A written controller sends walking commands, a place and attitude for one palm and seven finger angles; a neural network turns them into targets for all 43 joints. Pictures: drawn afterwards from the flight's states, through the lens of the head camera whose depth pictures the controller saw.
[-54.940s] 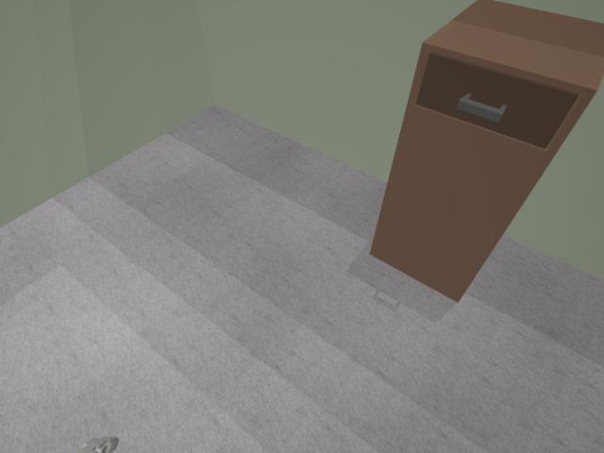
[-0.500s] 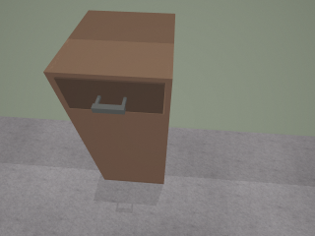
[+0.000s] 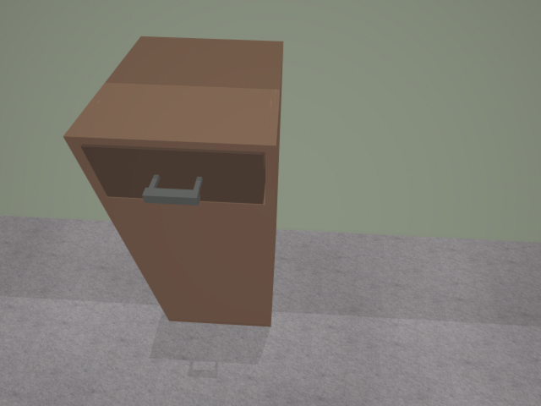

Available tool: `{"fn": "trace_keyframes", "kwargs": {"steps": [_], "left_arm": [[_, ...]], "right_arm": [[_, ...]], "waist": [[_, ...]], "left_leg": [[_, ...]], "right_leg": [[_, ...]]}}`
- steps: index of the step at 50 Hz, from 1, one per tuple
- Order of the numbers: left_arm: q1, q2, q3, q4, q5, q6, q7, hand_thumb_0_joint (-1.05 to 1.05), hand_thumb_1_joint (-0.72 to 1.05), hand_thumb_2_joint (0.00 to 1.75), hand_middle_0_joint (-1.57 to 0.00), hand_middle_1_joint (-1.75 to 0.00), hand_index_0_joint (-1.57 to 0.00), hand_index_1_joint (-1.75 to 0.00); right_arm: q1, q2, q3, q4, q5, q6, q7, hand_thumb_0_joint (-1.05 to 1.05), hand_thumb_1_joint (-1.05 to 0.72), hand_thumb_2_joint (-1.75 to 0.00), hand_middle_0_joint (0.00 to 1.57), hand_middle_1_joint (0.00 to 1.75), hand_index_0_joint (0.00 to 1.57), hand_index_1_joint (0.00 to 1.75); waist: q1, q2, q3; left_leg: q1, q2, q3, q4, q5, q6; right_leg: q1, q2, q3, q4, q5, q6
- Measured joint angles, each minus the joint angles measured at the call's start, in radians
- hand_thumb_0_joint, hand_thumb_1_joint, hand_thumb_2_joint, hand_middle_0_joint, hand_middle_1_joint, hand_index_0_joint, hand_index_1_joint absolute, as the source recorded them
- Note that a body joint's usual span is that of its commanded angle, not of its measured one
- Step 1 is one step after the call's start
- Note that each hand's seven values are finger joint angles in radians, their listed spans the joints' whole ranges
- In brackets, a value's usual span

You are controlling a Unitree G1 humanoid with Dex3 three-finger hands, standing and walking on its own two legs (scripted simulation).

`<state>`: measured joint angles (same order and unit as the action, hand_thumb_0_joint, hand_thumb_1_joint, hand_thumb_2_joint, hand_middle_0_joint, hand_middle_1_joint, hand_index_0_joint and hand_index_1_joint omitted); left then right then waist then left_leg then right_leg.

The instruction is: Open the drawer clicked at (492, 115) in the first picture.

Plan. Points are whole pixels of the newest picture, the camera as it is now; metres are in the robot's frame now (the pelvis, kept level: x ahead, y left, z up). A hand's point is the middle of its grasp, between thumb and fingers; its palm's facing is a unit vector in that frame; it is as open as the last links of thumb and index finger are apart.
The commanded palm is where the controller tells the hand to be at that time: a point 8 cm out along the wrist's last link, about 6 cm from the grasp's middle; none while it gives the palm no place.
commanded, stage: come to a stop and stand still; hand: left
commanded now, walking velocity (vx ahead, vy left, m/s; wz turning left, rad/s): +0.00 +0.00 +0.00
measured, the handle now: (174, 188) +0.49 +0.22 +0.01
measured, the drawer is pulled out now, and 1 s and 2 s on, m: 0.00 0.00 0.00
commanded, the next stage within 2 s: look again from close up in 0.66 s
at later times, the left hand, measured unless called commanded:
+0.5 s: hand out of the picture +0.01 +0.21 -0.18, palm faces +0.01 -0.98 -0.20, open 7.4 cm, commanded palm none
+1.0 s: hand out of the picture +0.01 +0.20 -0.18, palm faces +0.02 -0.98 -0.17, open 7.4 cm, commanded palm none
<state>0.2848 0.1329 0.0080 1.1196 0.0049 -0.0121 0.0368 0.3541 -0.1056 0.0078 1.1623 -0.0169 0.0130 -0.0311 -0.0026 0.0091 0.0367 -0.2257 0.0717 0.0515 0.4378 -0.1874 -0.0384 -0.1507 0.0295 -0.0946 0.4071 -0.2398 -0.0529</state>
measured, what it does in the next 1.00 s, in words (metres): stands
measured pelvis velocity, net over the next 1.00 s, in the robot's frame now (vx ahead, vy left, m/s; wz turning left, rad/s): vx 0.03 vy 0.04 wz -0.02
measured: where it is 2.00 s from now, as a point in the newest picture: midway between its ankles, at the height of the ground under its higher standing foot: outside the picture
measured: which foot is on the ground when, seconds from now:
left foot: down 0.00-1.00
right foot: down 0.00-1.00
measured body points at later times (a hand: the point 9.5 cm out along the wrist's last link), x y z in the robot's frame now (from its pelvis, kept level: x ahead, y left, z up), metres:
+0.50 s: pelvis +0.01 +0.04 +0.00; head +0.02 +0.04 +0.45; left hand +0.01 +0.27 -0.16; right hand +0.00 -0.17 -0.17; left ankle +0.01 +0.14 -0.74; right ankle -0.01 -0.08 -0.74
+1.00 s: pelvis +0.03 +0.04 +0.00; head +0.03 +0.04 +0.45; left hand +0.01 +0.25 -0.16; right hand +0.01 -0.17 -0.17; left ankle +0.01 +0.14 -0.74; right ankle -0.01 -0.08 -0.74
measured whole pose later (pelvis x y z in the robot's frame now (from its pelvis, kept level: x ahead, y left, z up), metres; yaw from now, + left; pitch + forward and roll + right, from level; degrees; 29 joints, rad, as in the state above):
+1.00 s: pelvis +0.03 +0.04 +0.00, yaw -1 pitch -1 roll +0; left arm 0.32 0.12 -0.01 1.13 0.01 -0.01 0.04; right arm 0.29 -0.14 0.02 1.15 -0.01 -0.02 -0.04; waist 0.01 0.00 0.03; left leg -0.14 -0.01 0.08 0.44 -0.27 0.03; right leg -0.14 -0.03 -0.05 0.45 -0.29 0.01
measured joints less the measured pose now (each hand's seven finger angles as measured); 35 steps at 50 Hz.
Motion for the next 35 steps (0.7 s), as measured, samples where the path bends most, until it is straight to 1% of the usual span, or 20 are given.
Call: {"fn": "trace_keyframes", "kwargs": {"steps": [1, 3, 5, 6, 7, 9, 12, 15, 23, 35], "left_arm": [[0.010, -0.010, -0.006, -0.005, 0.005, -0.009, 0.006, 0.01, 0.92, 0.90, -0.20, -0.30, -0.20, -0.30], [0.034, -0.026, -0.016, -0.015, 0.010, -0.018, 0.007, 0.01, 0.92, 0.90, -0.20, -0.30, -0.20, -0.30], [0.051, -0.037, -0.020, -0.019, 0.012, -0.018, 0.005, 0.01, 0.91, 0.90, -0.20, -0.30, -0.20, -0.30], [0.054, -0.036, -0.019, -0.018, 0.011, -0.016, 0.006, 0.01, 0.91, 0.90, -0.21, -0.30, -0.20, -0.30], [0.052, -0.032, -0.018, -0.017, 0.010, -0.014, 0.007, 0.01, 0.91, 0.90, -0.21, -0.30, -0.20, -0.30], [0.047, -0.025, -0.016, -0.019, 0.007, -0.010, 0.007, 0.01, 0.91, 0.90, -0.21, -0.30, -0.20, -0.30], [0.038, -0.016, -0.017, -0.028, 0.007, -0.006, 0.008, 0.01, 0.91, 0.90, -0.21, -0.30, -0.20, -0.30], [0.035, -0.003, -0.017, -0.037, 0.006, -0.008, 0.005, 0.01, 0.92, 0.90, -0.20, -0.30, -0.20, -0.30], [0.030, 0.013, -0.018, -0.031, 0.005, -0.005, 0.002, 0.01, 0.91, 0.90, -0.20, -0.30, -0.20, -0.30], [0.033, -0.001, -0.022, -0.001, 0.006, -0.001, 0.000, 0.01, 0.91, 0.90, -0.20, -0.30, -0.20, -0.30]], "right_arm": [[-0.004, -0.004, -0.002, -0.012, 0.001, 0.004, 0.005, 0.00, -0.91, -0.90, 0.20, 0.30, 0.19, 0.30], [-0.010, -0.015, -0.010, -0.045, 0.002, 0.005, 0.013, 0.01, -0.91, -0.90, 0.20, 0.30, 0.19, 0.30], [-0.006, -0.025, -0.014, -0.074, 0.001, -0.003, 0.016, 0.01, -0.91, -0.90, 0.20, 0.30, 0.19, 0.30], [-0.006, -0.024, -0.014, -0.080, 0.000, -0.009, 0.015, 0.00, -0.91, -0.90, 0.20, 0.30, 0.19, 0.30], [-0.007, -0.019, -0.011, -0.084, -0.001, -0.015, 0.014, 0.00, -0.91, -0.90, 0.20, 0.30, 0.19, 0.30], [-0.007, -0.013, -0.004, -0.089, -0.002, -0.027, 0.010, 0.00, -0.91, -0.90, 0.20, 0.30, 0.19, 0.30], [-0.006, -0.017, 0.006, -0.081, -0.005, -0.025, 0.002, 0.02, -0.93, -0.89, 0.20, 0.30, 0.19, 0.30], [-0.012, -0.024, 0.010, -0.073, -0.004, -0.023, 0.004, 0.02, -0.93, -0.89, 0.20, 0.30, 0.19, 0.30], [-0.035, -0.038, 0.014, -0.062, -0.001, -0.033, 0.005, 0.01, -0.92, -0.89, 0.20, 0.30, 0.19, 0.30], [-0.063, -0.042, 0.016, -0.035, 0.002, -0.035, -0.001, 0.01, -0.92, -0.89, 0.20, 0.30, 0.19, 0.30]], "waist": [[0.001, 0.011, 0.002], [-0.011, 0.035, 0.000], [-0.024, 0.057, -0.011], [-0.030, 0.055, -0.016], [-0.029, 0.044, -0.019], [-0.020, 0.031, -0.027], [-0.005, 0.028, -0.038], [0.002, 0.021, -0.042], [0.005, 0.004, -0.028], [0.012, -0.009, -0.013]], "left_leg": [[-0.025, 0.002, -0.011, 0.056, -0.044, 0.008], [-0.064, 0.001, -0.026, 0.146, -0.101, 0.022], [-0.055, -0.001, -0.027, 0.144, -0.097, 0.033], [-0.050, -0.008, -0.028, 0.140, -0.116, 0.034], [-0.045, -0.019, -0.023, 0.142, -0.122, 0.036], [-0.033, -0.034, -0.011, 0.137, -0.118, 0.042], [-0.013, -0.051, -0.001, 0.121, -0.113, 0.054], [0.003, -0.065, 0.008, 0.097, -0.106, 0.063], [0.030, -0.084, 0.024, 0.045, -0.086, 0.075], [0.064, -0.089, 0.031, 0.017, -0.086, 0.079]], "right_leg": [[-0.011, 0.005, 0.003, 0.006, 0.001, 0.002], [-0.034, 0.013, 0.003, 0.028, -0.006, 0.002], [-0.052, 0.017, -0.001, 0.064, -0.026, 0.006], [-0.060, 0.010, -0.002, 0.086, -0.040, 0.010], [-0.063, -0.001, 0.002, 0.103, -0.052, 0.015], [-0.060, -0.018, 0.012, 0.117, -0.062, 0.028], [-0.049, -0.035, 0.021, 0.118, -0.067, 0.037], [-0.044, -0.048, 0.030, 0.114, -0.067, 0.046], [-0.032, -0.065, 0.045, 0.088, -0.056, 0.060], [-0.002, -0.069, 0.053, 0.063, -0.055, 0.067]]}}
